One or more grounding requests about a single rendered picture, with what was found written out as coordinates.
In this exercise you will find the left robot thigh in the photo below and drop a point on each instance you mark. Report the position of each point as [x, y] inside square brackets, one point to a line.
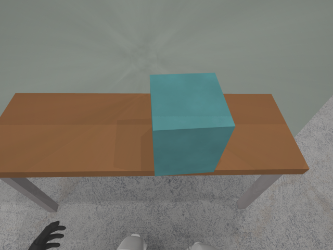
[132, 243]

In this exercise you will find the table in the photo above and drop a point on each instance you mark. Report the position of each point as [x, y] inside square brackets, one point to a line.
[110, 135]

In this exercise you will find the left robot hand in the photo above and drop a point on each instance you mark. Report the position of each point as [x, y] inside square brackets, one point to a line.
[40, 243]

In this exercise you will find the carton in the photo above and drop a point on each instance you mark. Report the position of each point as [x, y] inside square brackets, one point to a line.
[191, 123]

